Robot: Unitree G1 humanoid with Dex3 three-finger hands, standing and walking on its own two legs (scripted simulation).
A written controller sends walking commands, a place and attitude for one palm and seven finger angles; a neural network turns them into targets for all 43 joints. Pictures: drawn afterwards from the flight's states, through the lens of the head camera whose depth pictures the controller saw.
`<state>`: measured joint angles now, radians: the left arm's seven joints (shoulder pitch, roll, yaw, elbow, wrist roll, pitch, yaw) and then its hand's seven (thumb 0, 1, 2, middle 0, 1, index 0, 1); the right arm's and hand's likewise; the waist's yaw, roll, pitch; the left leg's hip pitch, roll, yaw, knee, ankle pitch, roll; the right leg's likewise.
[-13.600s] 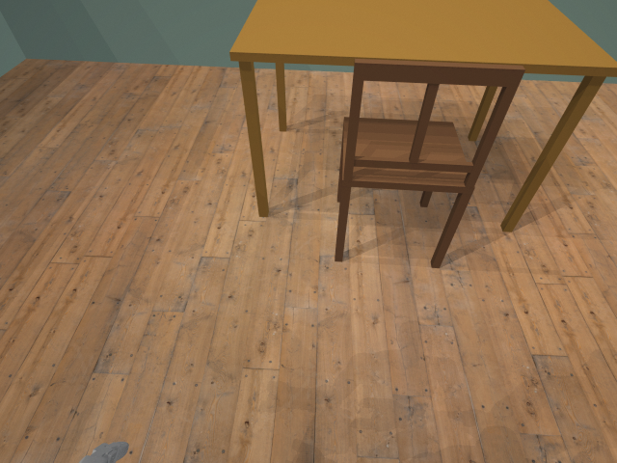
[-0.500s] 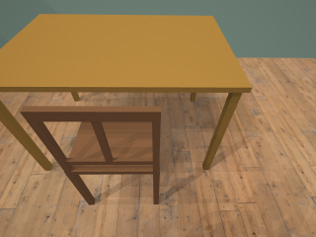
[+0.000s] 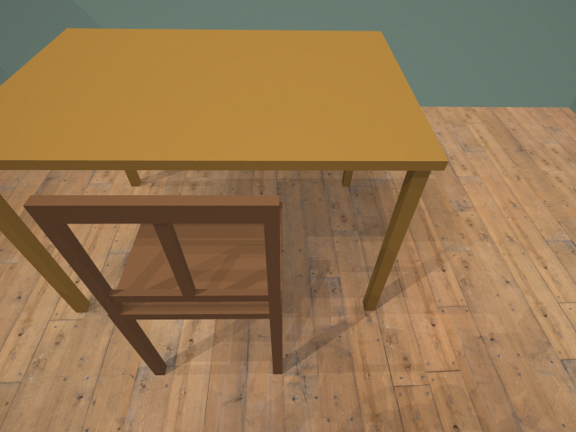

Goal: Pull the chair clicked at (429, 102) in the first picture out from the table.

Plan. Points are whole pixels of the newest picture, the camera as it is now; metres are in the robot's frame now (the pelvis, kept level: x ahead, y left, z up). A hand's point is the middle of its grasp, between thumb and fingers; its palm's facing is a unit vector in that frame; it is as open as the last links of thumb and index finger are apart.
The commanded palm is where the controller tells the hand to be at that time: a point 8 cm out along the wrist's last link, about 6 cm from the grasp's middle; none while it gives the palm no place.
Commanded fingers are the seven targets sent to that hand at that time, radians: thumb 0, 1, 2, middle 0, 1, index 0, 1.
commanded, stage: look again from close up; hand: left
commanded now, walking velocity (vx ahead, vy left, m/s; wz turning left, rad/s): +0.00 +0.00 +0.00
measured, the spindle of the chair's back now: (176, 260) +0.45 +0.26 -0.12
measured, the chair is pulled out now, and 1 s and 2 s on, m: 0.00 0.00 0.00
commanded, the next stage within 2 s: none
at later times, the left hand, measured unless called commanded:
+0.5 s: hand out of the picture -0.02 +0.15 -0.17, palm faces +0.05 -0.98 -0.18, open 7.3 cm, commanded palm none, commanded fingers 0.00 0.90 0.90 -0.20 -0.30 -0.20 -0.30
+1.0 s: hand out of the picture -0.01 +0.14 -0.17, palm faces +0.06 -0.98 -0.18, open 7.3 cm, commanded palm none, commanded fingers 0.00 0.90 0.90 -0.20 -0.30 -0.20 -0.30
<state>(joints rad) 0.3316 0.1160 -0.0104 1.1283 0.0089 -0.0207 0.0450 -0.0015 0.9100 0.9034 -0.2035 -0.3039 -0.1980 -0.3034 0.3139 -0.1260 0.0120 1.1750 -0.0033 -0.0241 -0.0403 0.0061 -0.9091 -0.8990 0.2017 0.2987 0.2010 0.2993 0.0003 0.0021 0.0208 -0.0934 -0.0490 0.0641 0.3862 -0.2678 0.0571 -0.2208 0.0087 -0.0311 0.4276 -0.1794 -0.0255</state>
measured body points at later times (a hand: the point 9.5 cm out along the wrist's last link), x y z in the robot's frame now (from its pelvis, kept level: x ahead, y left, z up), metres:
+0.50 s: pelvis +0.00 -0.01 +0.00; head +0.01 -0.02 +0.45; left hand -0.02 +0.20 -0.16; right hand -0.03 -0.22 -0.16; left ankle -0.03 +0.08 -0.74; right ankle +0.03 -0.10 -0.74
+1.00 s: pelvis +0.01 -0.02 +0.00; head +0.02 -0.02 +0.45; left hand -0.01 +0.19 -0.16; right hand -0.02 -0.23 -0.16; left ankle -0.03 +0.08 -0.74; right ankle +0.03 -0.10 -0.74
